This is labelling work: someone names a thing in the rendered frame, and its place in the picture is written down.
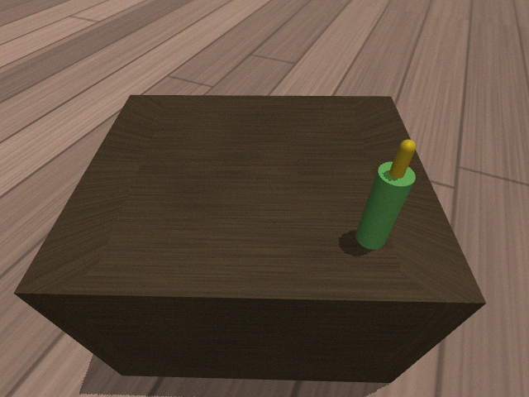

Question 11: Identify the bottle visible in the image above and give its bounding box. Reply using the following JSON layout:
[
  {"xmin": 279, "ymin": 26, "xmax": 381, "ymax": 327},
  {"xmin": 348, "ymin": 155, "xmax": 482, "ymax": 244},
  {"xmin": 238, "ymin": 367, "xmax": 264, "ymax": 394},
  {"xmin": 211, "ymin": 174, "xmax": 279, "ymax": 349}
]
[{"xmin": 355, "ymin": 140, "xmax": 416, "ymax": 250}]

